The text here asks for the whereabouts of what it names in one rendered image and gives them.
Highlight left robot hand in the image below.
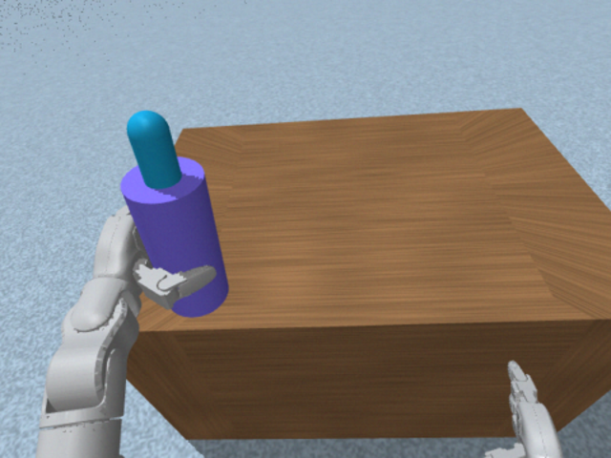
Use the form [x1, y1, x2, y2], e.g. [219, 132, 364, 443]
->
[93, 205, 217, 310]

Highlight left robot arm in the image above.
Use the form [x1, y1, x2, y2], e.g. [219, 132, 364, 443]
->
[35, 277, 141, 458]

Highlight right robot hand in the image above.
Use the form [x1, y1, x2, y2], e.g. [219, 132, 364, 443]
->
[484, 361, 563, 458]

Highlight bottle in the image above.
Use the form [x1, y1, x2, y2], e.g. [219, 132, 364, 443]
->
[120, 111, 229, 318]

